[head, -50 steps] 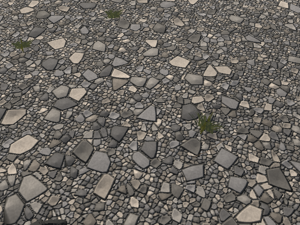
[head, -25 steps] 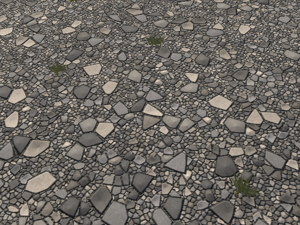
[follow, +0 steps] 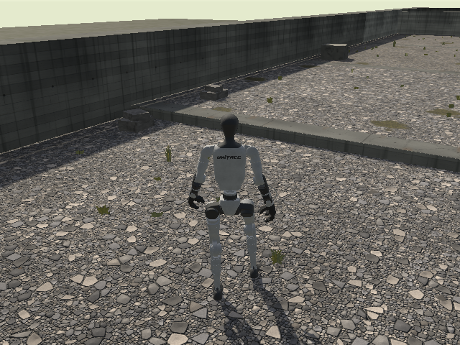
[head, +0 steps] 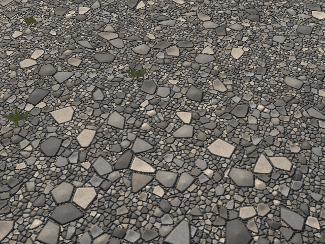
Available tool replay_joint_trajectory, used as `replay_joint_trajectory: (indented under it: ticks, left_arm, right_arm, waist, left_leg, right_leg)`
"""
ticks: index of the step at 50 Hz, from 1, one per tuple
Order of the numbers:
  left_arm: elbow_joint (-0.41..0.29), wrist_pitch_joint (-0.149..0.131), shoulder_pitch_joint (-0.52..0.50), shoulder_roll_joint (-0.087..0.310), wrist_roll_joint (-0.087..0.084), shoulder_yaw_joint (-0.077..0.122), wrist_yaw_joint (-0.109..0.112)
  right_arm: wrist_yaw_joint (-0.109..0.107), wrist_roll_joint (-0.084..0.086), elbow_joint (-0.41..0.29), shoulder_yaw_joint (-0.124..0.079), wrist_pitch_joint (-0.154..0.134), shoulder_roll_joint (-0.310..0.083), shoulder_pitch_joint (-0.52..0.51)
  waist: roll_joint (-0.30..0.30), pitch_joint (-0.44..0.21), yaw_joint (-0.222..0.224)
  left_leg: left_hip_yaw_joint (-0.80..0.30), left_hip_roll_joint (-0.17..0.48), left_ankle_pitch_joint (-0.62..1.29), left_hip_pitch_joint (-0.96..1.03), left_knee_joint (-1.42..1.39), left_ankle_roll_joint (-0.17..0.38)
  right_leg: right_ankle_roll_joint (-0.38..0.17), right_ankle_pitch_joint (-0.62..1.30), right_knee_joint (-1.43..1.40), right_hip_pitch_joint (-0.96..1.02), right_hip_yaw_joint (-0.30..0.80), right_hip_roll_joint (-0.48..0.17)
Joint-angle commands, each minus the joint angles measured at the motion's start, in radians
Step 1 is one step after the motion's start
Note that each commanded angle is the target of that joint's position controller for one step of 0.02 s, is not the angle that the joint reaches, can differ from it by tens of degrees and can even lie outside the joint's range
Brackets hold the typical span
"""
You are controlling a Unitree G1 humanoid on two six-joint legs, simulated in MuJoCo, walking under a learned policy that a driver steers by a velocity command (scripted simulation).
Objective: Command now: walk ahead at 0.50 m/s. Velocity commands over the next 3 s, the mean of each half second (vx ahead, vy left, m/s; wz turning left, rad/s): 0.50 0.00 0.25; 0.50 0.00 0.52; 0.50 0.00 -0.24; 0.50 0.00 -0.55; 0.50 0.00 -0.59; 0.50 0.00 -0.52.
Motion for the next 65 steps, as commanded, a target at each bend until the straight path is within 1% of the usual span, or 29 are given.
replay_joint_trajectory:
  ticks: [1, 6, 9, 10, 11, 12, 13, 14, 16, 18, 21, 27, 32, 35, 37, 38, 39, 40, 41, 42, 43, 45, 48, 52, 55, 58, 62, 64, 65]
  left_arm:
    - [-0.068, -0.017, -0.078, 0.030, -0.003, -0.001, -0.010]
    - [-0.114, -0.029, -0.187, 0.055, -0.011, 0.003, -0.034]
    - [-0.089, -0.039, -0.072, 0.101, -0.007, 0.025, -0.036]
    - [-0.044, -0.041, 0.075, 0.148, -0.004, 0.051, -0.027]
    - [-0.015, -0.038, 0.252, 0.221, 0.011, 0.072, -0.016]
    - [0.008, -0.027, 0.295, 0.287, 0.008, 0.087, -0.017]
    - [-0.003, -0.027, 0.288, 0.177, 0.003, 0.061, -0.017]
    - [-0.010, -0.032, 0.214, 0.135, 0.002, 0.046, -0.014]
    - [-0.015, -0.040, 0.088, 0.078, 0.008, 0.030, -0.015]
    - [-0.006, -0.052, 0.044, 0.052, 0.019, 0.027, -0.015]
    - [0.020, -0.065, 0.043, 0.078, 0.019, 0.038, -0.009]
    - [0.053, -0.048, 0.076, 0.121, 0.017, 0.050, 0.013]
    - [0.090, -0.014, 0.157, 0.154, -0.004, 0.064, 0.017]
    - [0.086, 0.008, 0.136, 0.188, -0.017, 0.075, 0.022]
    - [0.077, 0.023, 0.107, 0.207, -0.026, 0.080, 0.027]
    - [0.068, 0.021, 0.100, 0.190, -0.022, 0.072, 0.030]
    - [0.025, 0.004, 0.177, 0.054, 0.026, 0.032, 0.019]
    - [-0.004, -0.040, 0.157, 0.047, 0.008, 0.016, 0.005]
    - [-0.033, -0.069, 0.019, 0.128, -0.037, 0.037, -0.007]
    - [-0.049, -0.085, -0.012, 0.122, -0.043, 0.034, -0.008]
    - [-0.031, -0.087, -0.001, 0.117, -0.020, 0.036, 0.000]
    - [-0.018, -0.065, 0.035, 0.129, 0.003, 0.048, 0.002]
    - [-0.012, -0.035, 0.046, 0.082, 0.013, 0.038, 0.001]
    - [-0.034, -0.032, -0.075, 0.046, 0.001, 0.017, -0.009]
    - [-0.052, -0.037, -0.151, 0.047, -0.015, 0.010, -0.021]
    - [-0.074, -0.040, -0.190, 0.062, -0.021, 0.010, -0.039]
    - [-0.082, -0.041, -0.136, 0.086, -0.017, 0.019, -0.063]
    - [-0.030, -0.032, 0.068, 0.145, -0.009, 0.055, -0.056]
    - [-0.009, -0.026, 0.215, 0.204, -0.007, 0.076, -0.046]
  right_arm:
    - [-0.013, 0.009, -0.051, -0.039, -0.012, -0.173, -0.027]
    - [-0.019, 0.022, 0.002, -0.047, 0.011, -0.188, 0.044]
    - [-0.027, 0.025, 0.005, -0.053, 0.027, -0.206, 0.015]
    - [-0.028, 0.019, 0.001, -0.043, 0.030, -0.181, 0.013]
    - [-0.028, -0.005, -0.027, -0.018, 0.029, -0.118, 0.020]
    - [-0.021, 0.006, -0.036, 0.015, 0.011, 0.002, 0.163]
    - [-0.021, 0.031, -0.019, -0.013, 0.000, -0.114, 0.100]
    - [-0.022, 0.050, -0.050, -0.033, -0.004, -0.170, 0.008]
    - [-0.031, 0.032, -0.059, -0.038, 0.004, -0.149, -0.041]
    - [-0.029, 0.034, -0.046, -0.041, 0.027, -0.111, -0.002]
    - [-0.029, 0.029, -0.068, -0.040, 0.055, -0.076, -0.033]
    - [0.000, 0.021, -0.124, -0.030, 0.046, -0.050, -0.184]
    - [0.029, 0.020, -0.201, -0.020, 0.045, -0.040, -0.327]
    - [0.040, 0.021, -0.224, -0.037, 0.052, -0.075, -0.297]
    - [0.034, 0.025, -0.189, -0.076, 0.059, -0.138, -0.111]
    - [0.018, 0.026, -0.142, -0.112, 0.065, -0.202, 0.062]
    - [-0.002, 0.032, -0.126, -0.135, 0.069, -0.317, 0.098]
    - [0.007, 0.023, -0.170, -0.118, 0.048, -0.300, 0.090]
    - [0.014, 0.015, -0.164, -0.095, 0.032, -0.222, 0.072]
    - [0.014, 0.015, -0.163, -0.087, 0.020, -0.195, 0.023]
    - [0.013, 0.018, -0.173, -0.077, 0.015, -0.162, -0.049]
    - [0.003, 0.004, -0.199, -0.062, 0.014, -0.124, -0.114]
    - [-0.014, 0.005, -0.188, -0.061, 0.007, -0.136, -0.098]
    - [-0.027, 0.001, -0.150, -0.057, 0.005, -0.144, -0.045]
    - [-0.025, -0.001, -0.117, -0.056, -0.003, -0.159, -0.009]
    - [-0.024, -0.002, -0.080, -0.058, 0.001, -0.161, 0.013]
    - [-0.038, 0.000, -0.067, -0.067, 0.021, -0.183, -0.013]
    - [-0.048, -0.003, -0.080, -0.065, 0.038, -0.189, -0.046]
    - [-0.058, -0.014, -0.101, -0.052, 0.040, -0.170, -0.032]
  waist:
    - [0.095, 0.027, 0.004]
    - [0.099, 0.054, -0.013]
    - [0.117, -0.005, 0.073]
    - [0.098, -0.104, 0.139]
    - [-0.009, -0.268, 0.200]
    - [-0.275, -0.396, 0.134]
    - [-0.159, -0.346, 0.180]
    - [-0.113, -0.197, 0.171]
    - [-0.065, -0.073, 0.111]
    - [-0.083, -0.045, 0.068]
    - [-0.041, -0.001, 0.053]
    - [0.000, 0.047, 0.096]
    - [0.015, 0.090, 0.143]
    - [-0.028, 0.037, 0.091]
    - [-0.043, -0.073, -0.026]
    - [0.003, -0.159, -0.113]
    - [0.264, -0.225, -0.036]
    - [0.242, -0.386, -0.027]
    - [0.133, -0.281, -0.074]
    - [0.101, -0.170, -0.040]
    - [0.041, -0.105, 0.009]
    - [0.073, -0.069, 0.066]
    - [0.077, -0.057, 0.079]
    - [0.110, -0.015, 0.019]
    - [0.115, 0.021, -0.021]
    - [0.100, 0.056, -0.032]
    - [0.116, 0.016, 0.017]
    - [0.111, -0.120, 0.125]
    - [0.032, -0.223, 0.180]
  left_leg:
    - [-0.113, 0.242, 0.194, -0.061, -0.120, 0.143]
    - [-0.146, 0.314, 0.202, 0.079, -0.056, 0.126]
    - [-0.166, 0.308, 0.391, 0.102, 0.091, 0.094]
    - [-0.133, 0.251, 0.449, 0.044, 0.260, 0.066]
    - [-0.086, 0.178, 0.213, -0.144, 0.566, 0.026]
    - [-0.063, 0.015, -0.380, -0.525, 0.894, -0.036]
    - [-0.184, 0.058, -0.416, -0.619, 1.011, -0.030]
    - [-0.176, 0.102, -0.324, -0.670, 1.028, -0.017]
    - [-0.157, 0.174, -0.174, -0.609, 0.957, -0.027]
    - [-0.159, 0.203, -0.110, -0.514, 0.919, -0.035]
    - [-0.160, 0.213, -0.033, -0.556, 0.869, -0.051]
    - [-0.094, 0.198, 0.211, -0.579, 0.564, -0.058]
    - [-0.021, 0.176, 0.159, -0.625, 0.424, -0.021]
    - [0.050, 0.106, 0.025, -0.512, 0.405, 0.029]
    - [0.089, 0.026, -0.018, -0.256, 0.374, 0.083]
    - [0.031, 0.017, 0.030, 0.028, 0.308, 0.125]
    - [-0.412, 0.267, 0.001, 0.375, 0.288, 0.261]
    - [-0.886, 0.414, -0.198, 0.517, 0.099, 0.401]
    - [-0.779, 0.392, -0.167, 0.456, 0.040, 0.330]
    - [-0.638, 0.353, -0.090, 0.320, 0.041, 0.290]
    - [-0.525, 0.306, 0.020, 0.175, 0.040, 0.255]
    - [-0.417, 0.250, 0.164, 0.006, 0.005, 0.231]
    - [-0.301, 0.230, 0.313, -0.077, -0.029, 0.230]
    - [-0.170, 0.185, 0.281, -0.094, -0.054, 0.163]
    - [-0.154, 0.218, 0.163, -0.058, -0.086, 0.148]
    - [-0.138, 0.277, 0.192, 0.080, -0.067, 0.140]
    - [-0.083, 0.312, 0.548, 0.209, 0.064, 0.097]
    - [-0.014, 0.256, 0.851, 0.178, 0.348, 0.054]
    - [0.015, 0.220, 0.652, -0.016, 0.624, 0.014]
  right_leg:
    - [0.004, 0.158, -0.164, 0.062, -0.029, 0.023]
    - [-0.033, 0.106, -0.287, 0.055, -0.013, 0.046]
    - [-0.069, 0.014, -0.347, 0.242, -0.039, 0.090]
    - [-0.096, 0.022, -0.351, 0.463, -0.049, 0.095]
    - [-0.154, 0.032, -0.312, 0.765, 0.127, -0.079]
    - [-0.296, -0.193, -0.414, 1.075, 0.557, -0.296]
    - [-0.269, -0.373, -0.506, 1.006, 0.619, -0.273]
    - [-0.223, -0.372, -0.532, 0.878, 0.473, -0.244]
    - [-0.195, -0.191, -0.590, 0.658, 0.279, -0.179]
    - [-0.182, -0.083, -0.645, 0.555, 0.147, -0.136]
    - [-0.199, 0.042, -0.687, 0.518, 0.029, -0.138]
    - [-0.181, 0.130, -0.711, 0.571, -0.157, -0.113]
    - [-0.170, 0.237, -0.654, 0.736, -0.223, -0.161]
    - [-0.140, 0.629, -0.507, 0.797, -0.265, -0.170]
    - [-0.111, 0.825, -0.228, 0.754, -0.292, -0.144]
    - [-0.070, 0.667, 0.024, 0.589, -0.301, -0.103]
    - [-0.008, -0.163, 0.388, 0.158, -0.283, 0.041]
    - [0.003, -0.546, 0.581, -0.058, -0.031, 0.178]
    - [-0.022, -0.460, 0.592, -0.159, 0.042, 0.117]
    - [-0.042, -0.365, 0.514, -0.161, 0.035, 0.074]
    - [-0.037, -0.301, 0.425, -0.098, 0.034, 0.034]
    - [-0.015, -0.230, 0.322, 0.031, 0.038, 0.002]
    - [0.032, -0.136, 0.193, 0.057, -0.002, 0.002]
    - [0.034, 0.143, -0.082, 0.070, -0.031, 0.012]
    - [0.009, 0.262, -0.199, 0.083, -0.041, 0.031]
    - [-0.031, 0.206, -0.254, 0.001, -0.028, 0.041]
    - [-0.095, 0.026, -0.277, 0.052, -0.058, 0.097]
    - [-0.140, 0.009, -0.294, 0.335, -0.123, 0.182]
    - [-0.195, 0.043, -0.283, 0.611, 0.050, 0.078]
